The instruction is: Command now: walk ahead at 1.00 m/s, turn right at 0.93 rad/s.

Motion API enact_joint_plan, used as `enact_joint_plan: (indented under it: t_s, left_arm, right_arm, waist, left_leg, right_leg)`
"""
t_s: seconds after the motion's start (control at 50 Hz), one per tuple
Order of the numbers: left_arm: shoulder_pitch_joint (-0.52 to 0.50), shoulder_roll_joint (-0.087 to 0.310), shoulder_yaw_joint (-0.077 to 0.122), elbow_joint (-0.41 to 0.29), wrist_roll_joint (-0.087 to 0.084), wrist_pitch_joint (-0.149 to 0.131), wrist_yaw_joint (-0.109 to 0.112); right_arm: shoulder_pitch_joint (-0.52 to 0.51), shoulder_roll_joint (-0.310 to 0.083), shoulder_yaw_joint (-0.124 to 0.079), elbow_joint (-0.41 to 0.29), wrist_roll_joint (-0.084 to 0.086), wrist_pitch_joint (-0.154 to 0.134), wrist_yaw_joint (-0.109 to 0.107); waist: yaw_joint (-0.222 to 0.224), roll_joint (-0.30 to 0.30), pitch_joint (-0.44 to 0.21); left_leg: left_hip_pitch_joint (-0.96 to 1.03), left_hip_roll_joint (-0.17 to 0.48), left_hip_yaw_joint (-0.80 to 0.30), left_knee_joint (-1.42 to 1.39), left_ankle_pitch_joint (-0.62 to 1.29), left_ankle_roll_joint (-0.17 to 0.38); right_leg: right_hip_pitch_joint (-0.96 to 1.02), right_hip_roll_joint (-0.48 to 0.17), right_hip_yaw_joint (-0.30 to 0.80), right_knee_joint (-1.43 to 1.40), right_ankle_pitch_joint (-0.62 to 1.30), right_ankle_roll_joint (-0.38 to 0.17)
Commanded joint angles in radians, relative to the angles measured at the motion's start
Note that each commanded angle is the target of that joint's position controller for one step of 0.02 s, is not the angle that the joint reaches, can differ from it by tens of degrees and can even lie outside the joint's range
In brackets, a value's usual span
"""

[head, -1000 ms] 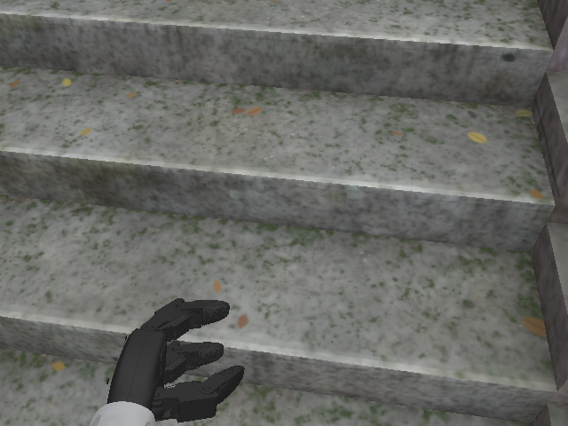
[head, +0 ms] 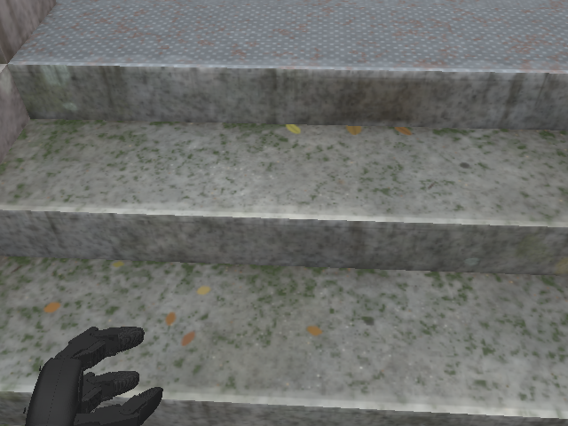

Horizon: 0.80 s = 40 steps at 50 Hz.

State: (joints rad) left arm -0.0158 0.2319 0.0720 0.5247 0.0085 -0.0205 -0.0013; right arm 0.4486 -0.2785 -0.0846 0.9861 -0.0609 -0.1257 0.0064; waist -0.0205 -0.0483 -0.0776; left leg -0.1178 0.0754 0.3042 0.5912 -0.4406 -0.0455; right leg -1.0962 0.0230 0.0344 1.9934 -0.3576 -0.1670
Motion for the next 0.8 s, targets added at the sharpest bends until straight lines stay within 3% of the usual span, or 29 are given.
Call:
enact_joint_plan:
  t_s: [0.02,0.06,0.08,0.1,0.12,0.14,0.16,0.18,0.2,0.22,0.24,0.28,0.3,0.34,0.36,0.4,0.44,0.48,0.52,0.54,0.56,0.58,0.6,0.62,0.66,0.68,0.7,0.72,0.8]
  left_arm:
    - [-0.096,-0.074,-0.045,-0.122,0.000,0.034,0.029]
    - [-0.124,-0.032,-0.060,-0.149,0.006,0.042,0.012]
    - [-0.094,-0.018,-0.071,-0.121,0.005,0.036,-0.004]
    - [-0.004,0.029,-0.052,-0.068,0.003,0.039,-0.022]
    - [0.299,0.066,-0.021,-0.019,-0.012,0.040,-0.012]
    - [0.512,0.112,0.007,0.042,-0.022,0.032,-0.005]
    - [0.411,0.187,0.048,0.045,-0.027,0.016,-0.003]
    - [0.267,0.296,0.080,0.058,-0.022,0.028,0.003]
    - [0.175,0.296,0.081,-0.012,-0.006,0.037,0.014]
    - [0.167,0.249,0.068,0.016,-0.010,0.034,0.018]
    - [0.325,0.176,0.021,0.160,0.028,0.045,-0.048]
    - [0.382,0.121,-0.025,0.343,0.060,0.026,-0.085]
    - [0.410,0.100,-0.039,0.413,0.061,0.000,-0.090]
    - [0.455,0.055,-0.055,0.469,0.073,-0.041,-0.092]
    - [0.467,0.033,-0.063,0.488,0.095,-0.058,-0.081]
    - [0.504,0.047,-0.070,0.475,0.110,-0.076,-0.080]
    - [0.367,0.108,-0.054,0.344,0.060,-0.105,-0.095]
    - [0.243,0.184,-0.030,0.237,0.007,-0.139,-0.108]
    - [0.137,0.292,0.033,0.122,0.005,-0.157,-0.107]
    - [0.169,0.264,0.049,0.148,-0.007,-0.144,-0.111]
    - [0.335,0.110,0.022,0.182,0.002,-0.132,-0.116]
    - [0.568,0.042,0.016,0.239,0.014,-0.107,-0.106]
    - [0.492,0.113,0.029,0.212,0.006,-0.077,-0.118]
    - [0.310,0.146,0.027,0.164,-0.018,-0.049,-0.085]
    - [0.230,0.056,-0.038,0.121,0.049,-0.026,-0.025]
    - [0.197,0.011,-0.075,0.089,0.068,-0.032,-0.021]
    - [0.247,-0.143,-0.081,0.085,0.068,0.000,0.003]
    - [0.204,-0.004,-0.114,0.099,0.036,-0.012,-0.036]
    - [0.086,0.111,-0.087,0.022,0.050,-0.019,-0.027]
  right_arm:
    - [-0.127,0.016,0.042,-0.047,-0.007,-0.049,0.004]
    - [-0.082,-0.030,0.042,-0.043,0.011,-0.021,-0.016]
    - [-0.133,-0.034,0.053,-0.078,0.043,-0.007,-0.040]
    - [-0.058,-0.145,0.036,-0.136,0.094,-0.005,-0.074]
    - [-0.125,-0.327,-0.009,-0.178,0.082,-0.006,-0.056]
    - [-0.240,-0.342,-0.030,-0.238,0.097,0.011,-0.029]
    - [-0.257,-0.209,-0.021,-0.273,0.095,0.010,0.010]
    - [-0.282,-0.046,0.009,-0.371,0.068,0.013,0.041]
    - [-0.197,-0.046,0.019,-0.446,0.015,-0.008,0.052]
    - [-0.206,-0.028,0.025,-0.448,0.003,-0.017,0.056]
    - [-0.100,-0.075,0.014,-0.372,0.057,0.025,0.075]
    - [-0.203,-0.019,0.056,-0.455,0.007,0.023,0.045]
    - [-0.242,0.010,0.083,-0.486,0.004,0.017,0.022]
    - [-0.391,0.013,0.102,-0.551,0.058,0.015,-0.006]
    - [-0.468,0.032,0.114,-0.593,0.073,0.018,-0.008]
    - [-0.565,0.073,0.133,-0.657,0.060,0.031,-0.004]
    - [-0.551,0.093,0.126,-0.671,0.069,0.050,-0.012]
    - [-0.466,0.039,0.104,-0.667,0.039,0.101,-0.006]
    - [-0.205,-0.038,0.064,-0.562,0.025,0.136,0.017]
    - [-0.016,-0.071,0.042,-0.487,0.054,0.140,0.008]
    - [0.209,-0.092,0.036,-0.395,0.068,0.117,-0.010]
    - [0.084,-0.086,0.054,-0.448,0.004,0.124,0.023]
    - [-0.098,-0.139,0.028,-0.460,-0.027,0.103,0.011]
    - [-0.276,-0.078,0.064,-0.436,0.033,0.066,0.030]
    - [-0.311,0.122,0.111,-0.313,0.072,0.023,-0.002]
    - [-0.323,0.144,0.109,-0.290,0.074,0.006,-0.022]
    - [-0.164,0.148,0.090,-0.191,0.024,0.030,-0.069]
    - [-0.261,0.062,0.073,-0.284,0.044,-0.004,-0.061]
    - [-0.258,-0.068,0.046,-0.342,0.025,0.001,-0.060]
  waist:
    - [0.123,0.093,0.252]
    - [0.143,0.050,0.224]
    - [0.181,-0.003,0.149]
    - [0.151,0.020,-0.010]
    - [0.310,0.175,-0.165]
    - [0.381,0.256,-0.282]
    - [0.306,0.124,-0.237]
    - [0.141,-0.236,-0.149]
    - [0.070,-0.130,-0.298]
    - [0.052,-0.014,-0.274]
    - [0.133,0.088,-0.194]
    - [0.000,0.120,-0.126]
    - [-0.048,0.117,-0.099]
    - [-0.060,0.040,-0.068]
    - [-0.069,0.086,-0.032]
    - [-0.054,0.099,-0.058]
    - [-0.109,0.008,-0.036]
    - [-0.199,0.037,-0.078]
    - [-0.238,-0.001,-0.067]
    - [-0.283,0.045,-0.178]
    - [-0.218,0.213,-0.445]
    - [-0.093,0.567,-0.548]
    - [-0.083,0.234,-0.210]
    - [-0.024,0.178,-0.045]
    - [0.020,0.034,-0.109]
    - [0.046,-0.022,-0.093]
    - [0.098,0.055,0.044]
    - [-0.013,0.011,-0.128]
    - [-0.030,0.111,-0.136]
  left_leg:
    - [-0.014,0.252,-0.107,-0.437,0.608,0.099]
    - [-0.020,0.149,0.054,-0.524,0.666,0.090]
    - [-0.224,0.081,0.125,-0.500,0.999,0.110]
    - [-0.258,0.118,0.071,-0.353,1.679,0.170]
    - [-0.137,0.181,0.021,-0.059,2.043,0.177]
    - [-0.040,0.209,-0.040,0.251,2.038,0.156]
    - [-0.172,0.081,-0.113,0.678,1.131,0.085]
    - [-0.588,-0.153,-0.214,1.120,0.201,0.010]
    - [-0.689,-0.135,-0.380,1.358,0.230,0.028]
    - [-0.731,-0.140,-0.389,1.476,0.263,0.034]
    - [-1.013,-0.202,-0.644,1.563,0.392,0.065]
    - [-1.154,-0.154,-0.587,1.610,0.386,0.113]
    - [-1.243,-0.122,-0.533,1.611,0.307,0.119]
    - [-1.255,-0.088,-0.411,1.655,0.082,0.144]
    - [-1.185,-0.092,-0.368,1.511,0.075,0.153]
    - [-0.987,-0.118,-0.314,1.298,0.103,0.112]
    - [-0.643,-0.116,-0.221,1.105,0.102,0.029]
    - [-0.250,-0.188,-0.172,0.814,0.101,-0.024]
    - [-0.093,-0.242,-0.252,0.493,0.171,-0.033]
    - [0.003,-0.199,-0.302,0.207,0.293,0.032]
    - [0.308,0.068,-0.586,0.194,1.069,0.255]
    - [0.280,0.419,-1.314,-0.013,1.315,0.662]
    - [-0.035,0.319,-1.396,-0.162,0.750,0.573]
    - [-0.283,0.241,-1.096,-0.101,0.382,0.463]
    - [-0.371,0.113,-0.753,-0.057,0.414,0.345]
    - [-0.449,0.048,-0.643,-0.066,0.393,0.265]
    - [-0.529,-0.035,-0.625,-0.047,0.254,0.304]
    - [-0.452,-0.025,-0.562,-0.115,0.354,0.245]
    - [-0.472,-0.020,-0.686,-0.107,0.245,0.248]
  right_leg:
    - [-0.265,-0.021,0.028,0.134,-0.150,-0.049]
    - [-0.068,-0.051,-0.127,-0.315,-0.140,-0.055]
    - [0.378,0.024,-0.237,-0.594,-0.075,-0.047]
    - [0.707,0.160,-0.325,-0.602,-0.036,-0.018]
    - [0.874,0.147,-0.306,-0.621,-0.017,0.000]
    - [0.972,0.154,-0.201,-0.766,-0.040,-0.023]
    - [1.021,0.132,0.033,-1.116,0.075,-0.108]
    - [1.077,-0.005,0.519,-1.396,0.484,-0.166]
    - [1.132,-0.114,0.803,-1.512,0.486,-0.215]
    - [1.052,-0.115,0.860,-1.577,0.291,-0.231]
    - [1.061,-0.150,0.757,-1.519,0.469,-0.150]
    - [0.918,-0.140,0.686,-1.472,0.729,-0.063]
    - [0.905,-0.130,0.562,-1.434,0.774,-0.018]
    - [0.792,-0.067,0.384,-1.478,0.737,0.058]
    - [0.674,0.017,0.282,-1.491,0.608,0.091]
    - [0.494,0.109,0.330,-1.560,0.412,0.020]
    - [0.325,0.098,0.371,-1.675,0.645,-0.019]
    - [0.189,0.076,0.424,-1.678,1.039,-0.041]
    - [0.370,-0.029,0.533,-1.564,1.479,-0.036]
    - [0.581,-0.037,0.505,-1.362,1.641,0.050]
    - [0.674,0.046,0.402,-0.972,1.108,0.155]
    - [0.401,0.259,0.358,-0.391,-0.102,0.281]
    - [0.231,0.200,0.311,-0.200,0.057,0.256]
    - [0.145,0.130,0.255,-0.112,0.038,0.221]
    - [0.177,0.016,0.189,-0.294,0.007,0.144]
    - [0.253,-0.036,0.154,-0.420,-0.093,0.146]
    - [0.322,0.036,0.014,-0.286,0.075,0.177]
    - [0.242,-0.021,0.093,-0.406,0.038,0.171]
    - [0.326,-0.029,0.091,-0.554,0.077,0.251]
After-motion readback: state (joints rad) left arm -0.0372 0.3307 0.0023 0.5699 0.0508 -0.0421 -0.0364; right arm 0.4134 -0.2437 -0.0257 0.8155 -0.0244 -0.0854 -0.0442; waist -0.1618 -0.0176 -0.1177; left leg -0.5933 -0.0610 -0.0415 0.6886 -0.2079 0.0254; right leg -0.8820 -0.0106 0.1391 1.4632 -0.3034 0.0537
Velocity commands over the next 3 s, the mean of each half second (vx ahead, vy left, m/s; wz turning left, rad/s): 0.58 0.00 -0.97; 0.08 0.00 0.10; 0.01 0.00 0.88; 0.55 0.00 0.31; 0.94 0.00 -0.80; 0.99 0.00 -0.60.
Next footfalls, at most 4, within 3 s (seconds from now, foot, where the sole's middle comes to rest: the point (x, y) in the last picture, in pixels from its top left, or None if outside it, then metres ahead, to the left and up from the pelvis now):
0.16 right None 0.32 -0.06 -0.60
0.54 left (296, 325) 0.64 0.00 -0.45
0.92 right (426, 380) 0.51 -0.24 -0.45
1.38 left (293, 357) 0.56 0.01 -0.45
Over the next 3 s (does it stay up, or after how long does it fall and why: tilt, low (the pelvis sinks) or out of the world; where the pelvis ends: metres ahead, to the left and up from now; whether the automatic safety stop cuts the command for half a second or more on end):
stays up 1.44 -0.23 0.61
